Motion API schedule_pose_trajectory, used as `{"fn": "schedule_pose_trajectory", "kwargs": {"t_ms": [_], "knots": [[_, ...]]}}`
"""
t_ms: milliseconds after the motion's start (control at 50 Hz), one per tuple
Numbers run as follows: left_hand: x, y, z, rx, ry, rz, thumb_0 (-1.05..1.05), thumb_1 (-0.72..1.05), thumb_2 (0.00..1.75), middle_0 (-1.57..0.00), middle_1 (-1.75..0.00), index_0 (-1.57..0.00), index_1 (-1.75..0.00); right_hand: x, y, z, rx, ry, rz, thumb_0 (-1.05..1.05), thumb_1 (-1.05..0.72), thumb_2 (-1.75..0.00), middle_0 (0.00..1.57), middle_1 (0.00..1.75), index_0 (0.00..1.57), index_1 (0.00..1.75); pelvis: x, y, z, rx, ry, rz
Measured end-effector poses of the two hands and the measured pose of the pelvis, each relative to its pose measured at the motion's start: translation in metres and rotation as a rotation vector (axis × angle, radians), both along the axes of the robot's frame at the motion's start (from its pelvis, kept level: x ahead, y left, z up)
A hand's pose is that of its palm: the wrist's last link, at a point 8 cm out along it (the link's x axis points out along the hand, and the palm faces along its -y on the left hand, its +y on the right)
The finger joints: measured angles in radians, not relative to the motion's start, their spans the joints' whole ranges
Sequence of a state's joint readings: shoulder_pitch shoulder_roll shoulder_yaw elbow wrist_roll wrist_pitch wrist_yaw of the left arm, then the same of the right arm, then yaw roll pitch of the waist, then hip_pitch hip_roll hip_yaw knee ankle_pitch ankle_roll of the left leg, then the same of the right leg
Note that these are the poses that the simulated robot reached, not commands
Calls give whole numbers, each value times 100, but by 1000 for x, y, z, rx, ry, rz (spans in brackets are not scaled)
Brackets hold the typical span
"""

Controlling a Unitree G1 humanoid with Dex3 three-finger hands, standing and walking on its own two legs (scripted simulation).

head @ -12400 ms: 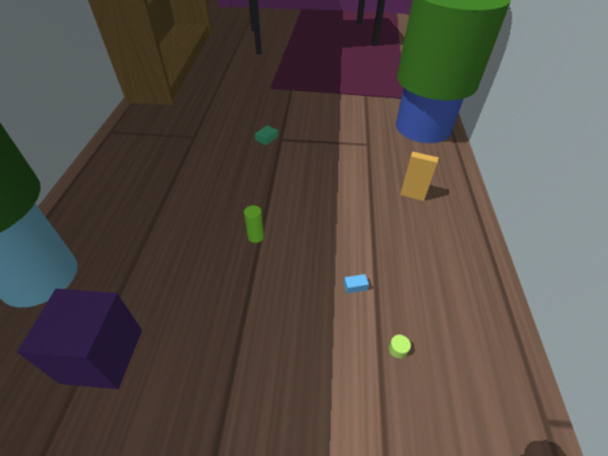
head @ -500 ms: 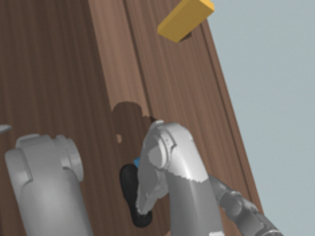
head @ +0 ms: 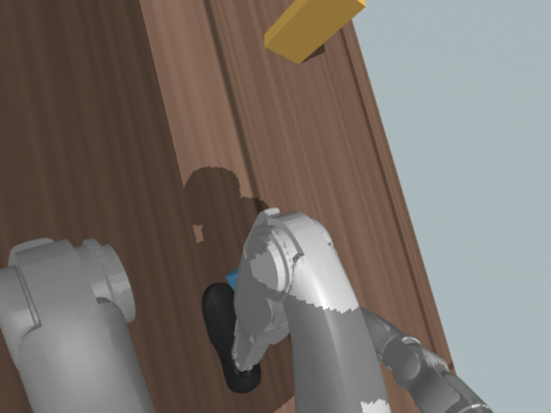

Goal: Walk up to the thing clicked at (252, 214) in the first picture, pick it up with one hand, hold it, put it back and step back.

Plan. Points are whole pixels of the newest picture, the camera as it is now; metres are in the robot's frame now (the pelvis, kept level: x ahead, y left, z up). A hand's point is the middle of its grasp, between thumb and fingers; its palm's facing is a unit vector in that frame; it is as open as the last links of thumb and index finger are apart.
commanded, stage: settle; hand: left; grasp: from the side
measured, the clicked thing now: out of the picture +0.41 +0.31 -0.20
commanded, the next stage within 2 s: lift in 1.92 s
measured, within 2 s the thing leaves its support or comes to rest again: leaves its support in 0.18 s
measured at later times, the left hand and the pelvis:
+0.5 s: hand out of the picture +0.40 +0.32 -0.12, palm faces +0.42 -0.91 +0.01, open 10.0 cm; pelvis +0.00 +0.00 +0.01, yaw +2 degrees
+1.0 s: hand out of the picture +0.38 +0.34 -0.01, palm faces +0.41 -0.91 -0.03, open 10.0 cm; pelvis +0.02 -0.02 +0.04, yaw +7 degrees
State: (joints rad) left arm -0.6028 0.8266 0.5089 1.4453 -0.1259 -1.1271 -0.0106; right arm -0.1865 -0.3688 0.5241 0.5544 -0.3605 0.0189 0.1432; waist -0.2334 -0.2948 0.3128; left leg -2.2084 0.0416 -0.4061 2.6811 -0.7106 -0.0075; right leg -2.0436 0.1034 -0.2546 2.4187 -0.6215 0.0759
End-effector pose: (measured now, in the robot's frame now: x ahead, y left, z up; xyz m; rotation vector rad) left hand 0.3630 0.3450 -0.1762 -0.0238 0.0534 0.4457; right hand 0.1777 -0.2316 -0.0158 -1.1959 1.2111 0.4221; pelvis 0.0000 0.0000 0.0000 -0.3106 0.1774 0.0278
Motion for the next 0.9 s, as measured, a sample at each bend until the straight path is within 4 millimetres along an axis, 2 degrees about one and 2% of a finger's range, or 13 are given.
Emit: {"fn": "schedule_pose_trajectory", "kwargs": {"t_ms": [180,340,500,720,900], "knots": [[5,-1,4,5,-18,-9,-1,-23,91,-66,-98,-68,-99,-1,-2,0,-6,1,-18,0,-89,-90,20,30,21,30,1,0,1,0,6,0],[2,8,23,18,-49,1,-1,-29,99,-67,-101,-69,-102,2,-5,-1,21,-13,-57,0,-89,-90,21,30,21,30,2,-2,5,11,31,8],[-4,20,56,39,-78,-13,-1,-33,103,-68,-102,-69,-103,12,-5,-3,79,-57,-116,0,-89,-90,21,30,21,31,4,-4,10,29,80,23],[-18,34,115,53,-92,-11,-1,-35,105,-69,-101,-71,-102,33,-2,-10,200,-132,-229,0,-89,-90,20,30,21,31,10,-9,23,63,174,52],[-25,35,154,63,-52,-23,-1,-35,106,-70,-100,-72,-101,41,0,-20,297,-157,-330,0,-89,-89,20,30,21,30,14,-13,36,96,249,74]]}}
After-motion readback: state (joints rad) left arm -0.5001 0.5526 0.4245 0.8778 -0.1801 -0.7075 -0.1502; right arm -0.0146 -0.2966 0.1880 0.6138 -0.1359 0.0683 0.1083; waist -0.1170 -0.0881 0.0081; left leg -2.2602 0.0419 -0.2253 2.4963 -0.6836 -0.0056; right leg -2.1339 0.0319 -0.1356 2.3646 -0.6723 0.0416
